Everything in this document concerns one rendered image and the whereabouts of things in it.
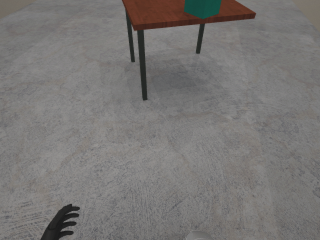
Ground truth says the robot left hand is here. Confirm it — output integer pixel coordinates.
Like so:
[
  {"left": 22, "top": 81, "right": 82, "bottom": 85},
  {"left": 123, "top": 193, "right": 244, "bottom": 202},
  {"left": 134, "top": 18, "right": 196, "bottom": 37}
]
[{"left": 40, "top": 204, "right": 80, "bottom": 240}]

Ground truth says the carton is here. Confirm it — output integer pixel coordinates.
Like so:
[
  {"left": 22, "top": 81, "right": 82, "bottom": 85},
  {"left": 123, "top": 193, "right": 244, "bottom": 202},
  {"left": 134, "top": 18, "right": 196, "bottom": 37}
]
[{"left": 184, "top": 0, "right": 222, "bottom": 19}]

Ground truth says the table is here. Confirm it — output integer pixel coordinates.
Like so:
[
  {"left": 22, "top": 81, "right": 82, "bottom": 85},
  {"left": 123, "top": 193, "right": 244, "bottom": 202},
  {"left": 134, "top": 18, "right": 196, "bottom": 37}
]
[{"left": 122, "top": 0, "right": 256, "bottom": 101}]

